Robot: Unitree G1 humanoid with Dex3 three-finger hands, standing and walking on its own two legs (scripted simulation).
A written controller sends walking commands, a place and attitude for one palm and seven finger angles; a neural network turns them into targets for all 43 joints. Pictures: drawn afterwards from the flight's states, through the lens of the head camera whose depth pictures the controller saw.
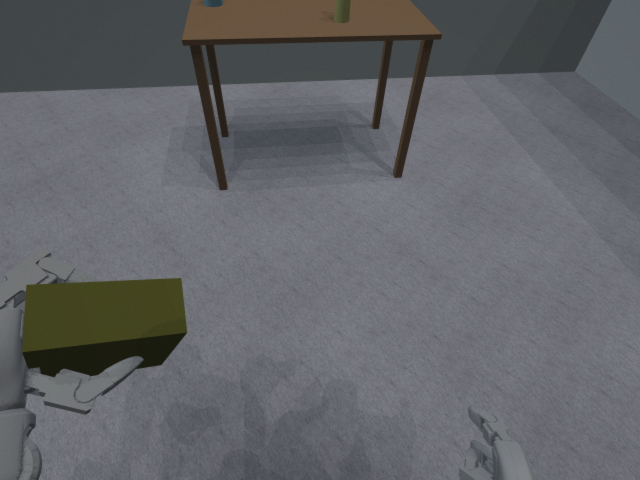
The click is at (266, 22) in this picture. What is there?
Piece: table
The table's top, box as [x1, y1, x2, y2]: [182, 0, 441, 45]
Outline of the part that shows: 183,45 439,39 441,34 409,0 351,0 349,21 346,23 338,23 333,20 334,0 223,0 223,4 218,7 207,7 203,4 202,0 191,0 182,37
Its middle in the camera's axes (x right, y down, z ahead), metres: -0.06 -0.93 +1.61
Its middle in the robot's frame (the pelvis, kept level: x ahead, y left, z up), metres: +1.82 +0.15 -0.07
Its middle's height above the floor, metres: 0.70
